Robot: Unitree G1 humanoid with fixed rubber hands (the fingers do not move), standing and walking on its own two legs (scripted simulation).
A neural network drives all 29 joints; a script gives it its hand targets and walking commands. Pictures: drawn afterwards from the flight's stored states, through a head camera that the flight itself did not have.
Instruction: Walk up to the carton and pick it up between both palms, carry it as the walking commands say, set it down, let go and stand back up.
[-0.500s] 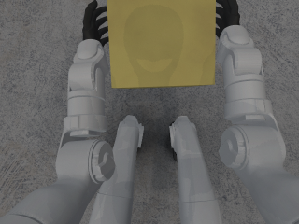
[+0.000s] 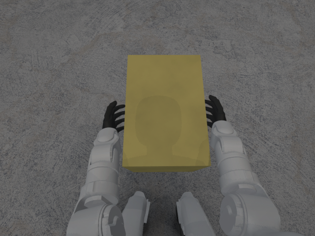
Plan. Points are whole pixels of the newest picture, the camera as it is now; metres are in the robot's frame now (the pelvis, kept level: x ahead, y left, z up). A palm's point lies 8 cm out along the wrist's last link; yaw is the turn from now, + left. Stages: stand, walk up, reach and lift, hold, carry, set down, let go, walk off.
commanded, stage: reach and lift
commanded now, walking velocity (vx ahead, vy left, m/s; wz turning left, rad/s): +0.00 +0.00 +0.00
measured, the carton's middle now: (163, 119) +0.42 +0.02 -0.11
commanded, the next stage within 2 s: none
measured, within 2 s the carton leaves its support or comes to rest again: neither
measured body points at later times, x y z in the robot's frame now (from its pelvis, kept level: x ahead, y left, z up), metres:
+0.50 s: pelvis +0.00 +0.00 +0.05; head +0.09 +0.00 +0.49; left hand +0.35 +0.15 +0.01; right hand +0.38 -0.14 +0.01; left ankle +0.04 +0.13 -0.65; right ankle +0.06 -0.12 -0.65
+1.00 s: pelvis +0.02 +0.00 +0.08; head +0.03 +0.00 +0.53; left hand +0.33 +0.17 +0.08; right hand +0.36 -0.13 +0.07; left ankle +0.04 +0.13 -0.65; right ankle +0.06 -0.12 -0.65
